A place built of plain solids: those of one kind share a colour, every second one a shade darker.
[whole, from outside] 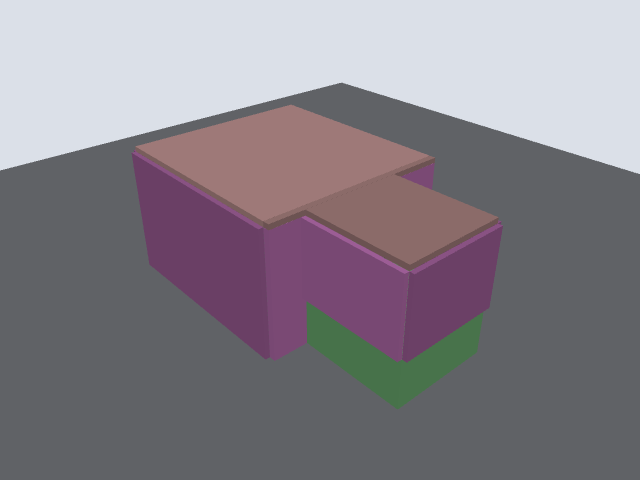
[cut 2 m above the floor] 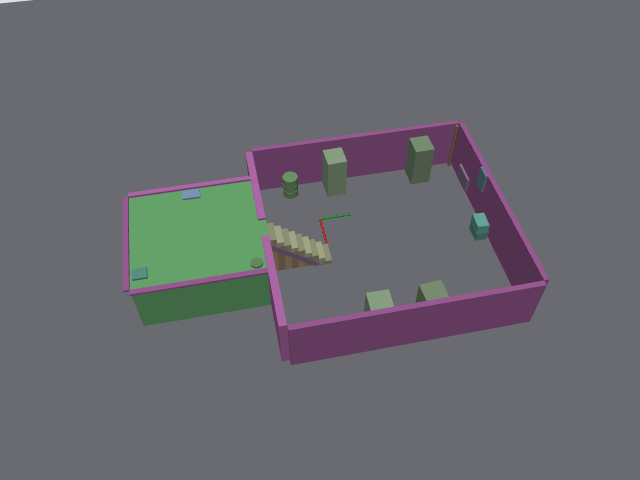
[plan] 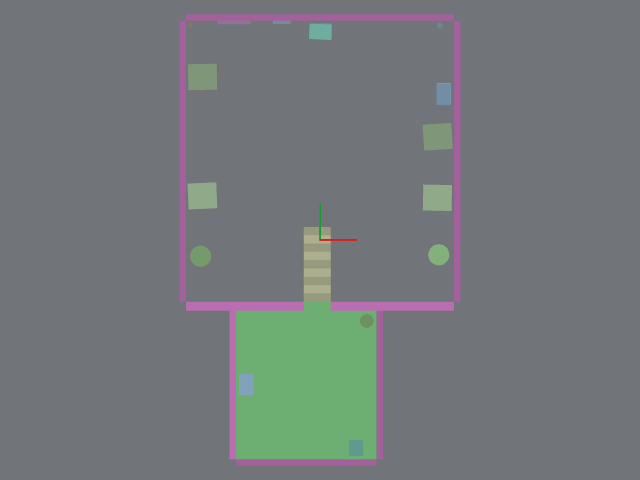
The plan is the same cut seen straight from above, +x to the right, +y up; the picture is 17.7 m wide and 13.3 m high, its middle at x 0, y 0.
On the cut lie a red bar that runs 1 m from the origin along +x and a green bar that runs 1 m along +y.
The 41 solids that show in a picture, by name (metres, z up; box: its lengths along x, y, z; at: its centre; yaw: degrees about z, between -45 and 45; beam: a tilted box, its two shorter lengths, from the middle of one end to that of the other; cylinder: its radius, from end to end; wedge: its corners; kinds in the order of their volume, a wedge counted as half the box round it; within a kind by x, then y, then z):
{
 "floor_1": {"box": [3.9, 4.37, 2.22], "at": [-0.38, -3.89, 0.81]},
 "wall_1": {"box": [0.18, 7.78, 4.92], "at": [-3.8, 2.18, 2.41]},
 "wall_2": {"box": [0.18, 4.12, 2.94], "at": [-2.42, -4.02, 3.39]},
 "wall_3": {"box": [3.26, 0.25, 4.92], "at": [-2.08, -1.83, 2.41]},
 "wall_4": {"box": [3.9, 0.18, 2.94], "at": [-0.38, -6.17, 3.39]},
 "wall_5": {"box": [7.43, 0.18, 4.92], "at": [0.0, 6.17, 2.41]},
 "wall_6": {"box": [0.18, 4.12, 2.94], "at": [1.66, -4.02, 3.39]},
 "wall_7": {"box": [3.41, 0.25, 4.92], "at": [2.01, -1.83, 2.41]},
 "wall_8": {"box": [0.18, 7.78, 4.92], "at": [3.8, 2.18, 2.41]},
 "roof_1": {"box": [3.9, 4.12, 0.2], "at": [-0.38, -4.02, 4.97]},
 "roof_2": {"box": [7.43, 0.25, 0.2], "at": [0.0, -1.83, 4.97]},
 "roof_3": {"box": [7.43, 7.78, 0.2], "at": [0.0, 2.18, 4.97]},
 "cage_trolley_1": {"box": [0.8, 0.72, 1.71], "at": [-3.26, 1.22, 0.81], "yaw": 2.5},
 "cage_trolley_2": {"box": [0.8, 0.72, 1.71], "at": [-3.26, 4.52, 0.81], "yaw": 1.1},
 "cage_trolley_3": {"box": [0.8, 0.72, 1.71], "at": [3.25, 1.17, 0.81], "yaw": -1.0},
 "cage_trolley_4": {"box": [0.8, 0.72, 1.71], "at": [3.26, 2.86, 0.81], "yaw": 3.6},
 "under_1": {"box": [0.62, 0.23, 1.58], "at": [-0.08, -1.59, 0.74]},
 "under_2": {"box": [0.62, 0.23, 1.38], "at": [-0.08, -1.36, 0.64]},
 "under_3": {"box": [0.62, 0.23, 1.19], "at": [-0.08, -1.13, 0.55]},
 "under_4": {"box": [0.62, 0.23, 1.0], "at": [-0.08, -0.9, 0.45]},
 "plant_1": {"cylinder": 0.28, "from": [-3.31, -0.45, 0.0], "to": [-3.31, -0.45, 0.88]},
 "plant_2": {"cylinder": 0.28, "from": [3.29, -0.41, 0.0], "to": [3.29, -0.41, 0.88]},
 "carton_1": {"box": [0.62, 0.43, 0.37], "at": [0.01, 5.77, 0.55], "yaw": -2.8},
 "carton_2": {"box": [0.62, 0.43, 0.42], "at": [0.02, 5.79, 0.16], "yaw": 0.7},
 "carton_3": {"box": [0.4, 0.45, 0.35], "at": [1.0, -5.77, 2.09], "yaw": 0.9},
 "tread_1": {"wedge": [[-0.45, -1.73, 1.52], [-0.45, -1.73, 1.73], [-0.45, -1.48, 1.52], [-0.45, -1.48, 1.73], [0.3, -1.73, 1.52], [0.3, -1.73, 1.73], [0.3, -1.48, 1.52], [0.3, -1.48, 1.73]]},
 "tread_2": {"wedge": [[-0.45, -1.5, 1.33], [-0.45, -1.5, 1.53], [-0.45, -1.25, 1.33], [-0.45, -1.25, 1.53], [0.3, -1.5, 1.33], [0.3, -1.5, 1.53], [0.3, -1.25, 1.33], [0.3, -1.25, 1.53]]},
 "tread_3": {"wedge": [[-0.45, -1.27, 1.14], [-0.45, -1.27, 1.34], [-0.45, -1.02, 1.14], [-0.45, -1.02, 1.34], [0.3, -1.27, 1.14], [0.3, -1.27, 1.34], [0.3, -1.02, 1.14], [0.3, -1.02, 1.34]]},
 "tread_4": {"wedge": [[-0.45, -1.04, 0.94], [-0.45, -1.04, 1.15], [-0.45, -0.79, 0.94], [-0.45, -0.79, 1.15], [0.3, -1.04, 0.94], [0.3, -1.04, 1.15], [0.3, -0.79, 0.94], [0.3, -0.79, 1.15]]},
 "tread_5": {"wedge": [[-0.45, -0.81, 0.75], [-0.45, -0.81, 0.95], [-0.45, -0.56, 0.75], [-0.45, -0.56, 0.95], [0.3, -0.81, 0.75], [0.3, -0.81, 0.95], [0.3, -0.56, 0.75], [0.3, -0.56, 0.95]]},
 "tread_6": {"wedge": [[-0.45, -0.58, 0.56], [-0.45, -0.58, 0.76], [-0.45, -0.33, 0.56], [-0.45, -0.33, 0.76], [0.3, -0.58, 0.56], [0.3, -0.58, 0.76], [0.3, -0.33, 0.56], [0.3, -0.33, 0.76]]},
 "tread_7": {"wedge": [[-0.45, -0.35, 0.37], [-0.45, -0.35, 0.57], [-0.45, -0.1, 0.37], [-0.45, -0.1, 0.57], [0.3, -0.35, 0.37], [0.3, -0.35, 0.57], [0.3, -0.1, 0.37], [0.3, -0.1, 0.57]]},
 "tread_8": {"wedge": [[-0.45, -0.12, 0.17], [-0.45, -0.12, 0.38], [-0.45, 0.13, 0.17], [-0.45, 0.13, 0.38], [0.3, -0.12, 0.17], [0.3, -0.12, 0.38], [0.3, 0.13, 0.17], [0.3, 0.13, 0.38]]},
 "tread_9": {"wedge": [[-0.45, 0.11, -0.05], [-0.45, 0.11, 0.18], [-0.45, 0.36, -0.05], [-0.45, 0.36, 0.18], [0.3, 0.11, -0.05], [0.3, 0.11, 0.18], [0.3, 0.36, -0.05], [0.3, 0.36, 0.19]]},
 "crate_1": {"box": [0.4, 0.6, 0.3], "at": [-2.05, -4.0, 2.07], "yaw": -0.6},
 "crate_2": {"box": [0.4, 0.6, 0.3], "at": [3.43, 4.04, 0.75], "yaw": -0.1},
 "bin_1": {"cylinder": 0.19, "from": [1.3, -2.24, 1.92], "to": [1.3, -2.24, 2.54]},
 "string_1": {"wedge": [[0.23, -1.71, 1.24], [0.23, -1.71, 1.5], [0.23, -0.17, -0.05], [0.23, -0.17, 0.21], [0.29, -1.71, 1.24], [0.29, -1.71, 1.5], [0.29, -0.17, -0.05], [0.29, -0.17, 0.21]]},
 "radiator_1": {"box": [0.9, 0.1, 0.6], "at": [-2.38, 6.03, 0.45]},
 "pipe_1": {"cylinder": 0.06, "from": [-3.58, 5.95, 0.0], "to": [-3.58, 5.95, 4.87]},
 "cabinet_1": {"box": [0.49, 0.09, 0.81], "at": [-1.06, 6.03, 1.62]}
}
